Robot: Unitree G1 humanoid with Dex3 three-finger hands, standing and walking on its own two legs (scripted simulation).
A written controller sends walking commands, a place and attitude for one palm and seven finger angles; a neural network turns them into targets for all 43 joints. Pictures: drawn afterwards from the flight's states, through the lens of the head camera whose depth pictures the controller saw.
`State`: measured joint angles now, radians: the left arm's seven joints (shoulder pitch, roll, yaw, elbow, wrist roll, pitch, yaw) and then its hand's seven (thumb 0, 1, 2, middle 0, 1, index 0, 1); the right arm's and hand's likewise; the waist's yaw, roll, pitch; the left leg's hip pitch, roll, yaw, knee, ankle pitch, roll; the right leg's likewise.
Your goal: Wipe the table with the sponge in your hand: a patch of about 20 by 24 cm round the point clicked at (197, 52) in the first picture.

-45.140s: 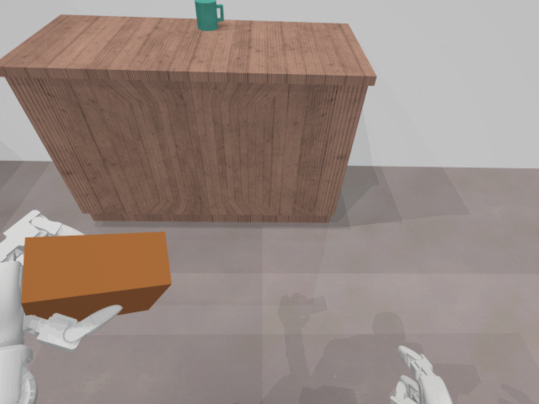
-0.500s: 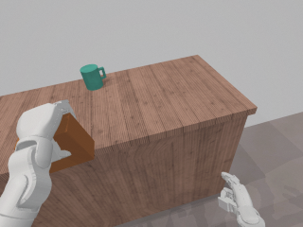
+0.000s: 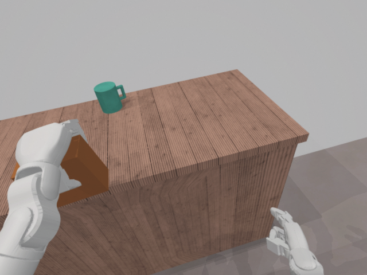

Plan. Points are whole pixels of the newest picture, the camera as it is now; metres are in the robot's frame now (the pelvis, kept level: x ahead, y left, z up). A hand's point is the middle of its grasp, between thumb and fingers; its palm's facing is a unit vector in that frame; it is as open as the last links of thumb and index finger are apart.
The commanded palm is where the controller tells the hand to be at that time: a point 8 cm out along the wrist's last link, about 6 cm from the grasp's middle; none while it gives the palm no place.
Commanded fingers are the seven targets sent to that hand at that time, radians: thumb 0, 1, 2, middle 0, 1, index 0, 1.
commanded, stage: move the sponge above the wiping area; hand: left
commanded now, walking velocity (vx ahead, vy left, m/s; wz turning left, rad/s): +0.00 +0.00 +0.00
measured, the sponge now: (72, 178) +0.24 +0.30 +0.12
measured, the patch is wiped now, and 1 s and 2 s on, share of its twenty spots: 0.00 0.00 0.00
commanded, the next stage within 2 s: none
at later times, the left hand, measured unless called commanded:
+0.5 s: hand (65, 153) +0.26 +0.31 +0.17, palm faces +0.12 -0.03 -0.99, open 10.3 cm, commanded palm +0.22 +0.30 +0.24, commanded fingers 0.00 0.10 1.30 -1.20 -1.60 -1.20 -1.60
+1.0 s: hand (57, 153) +0.28 +0.35 +0.16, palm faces +0.03 -0.01 -1.00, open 10.3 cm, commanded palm +0.25 +0.33 +0.23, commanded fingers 0.00 0.10 1.30 -1.20 -1.60 -1.20 -1.60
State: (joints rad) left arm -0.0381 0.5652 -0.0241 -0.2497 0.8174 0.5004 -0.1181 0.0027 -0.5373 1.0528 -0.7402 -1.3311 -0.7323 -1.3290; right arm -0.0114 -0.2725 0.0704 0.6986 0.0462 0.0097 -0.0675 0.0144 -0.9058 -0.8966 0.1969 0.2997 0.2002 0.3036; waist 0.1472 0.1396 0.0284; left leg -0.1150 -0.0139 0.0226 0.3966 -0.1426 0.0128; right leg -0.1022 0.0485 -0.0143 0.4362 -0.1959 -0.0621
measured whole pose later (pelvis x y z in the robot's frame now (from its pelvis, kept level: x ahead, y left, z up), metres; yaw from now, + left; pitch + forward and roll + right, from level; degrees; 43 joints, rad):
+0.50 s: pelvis +0.01 +0.00 +0.00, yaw +0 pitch -6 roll +1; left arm -0.08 0.60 0.01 -0.13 0.86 0.46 -0.17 0.00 -0.54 1.05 -0.74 -1.33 -0.73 -1.33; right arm 0.01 -0.28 0.07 0.71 0.05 0.02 -0.06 0.01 -0.91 -0.90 0.20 0.30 0.20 0.30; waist 0.13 0.13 0.02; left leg -0.13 -0.01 0.02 0.39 -0.15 0.01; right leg -0.11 0.05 -0.02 0.43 -0.21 -0.07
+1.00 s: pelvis +0.02 +0.00 +0.00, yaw +1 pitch -5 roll +0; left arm -0.16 0.63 0.06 0.11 0.87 0.33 -0.16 0.00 -0.54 1.05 -0.74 -1.34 -0.73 -1.33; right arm 0.05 -0.29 0.05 0.72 0.05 0.00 -0.08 0.01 -0.91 -0.90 0.20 0.30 0.20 0.30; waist 0.11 0.12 0.02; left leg -0.16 -0.01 -0.01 0.41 -0.16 0.01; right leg -0.13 0.05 -0.04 0.41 -0.20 -0.07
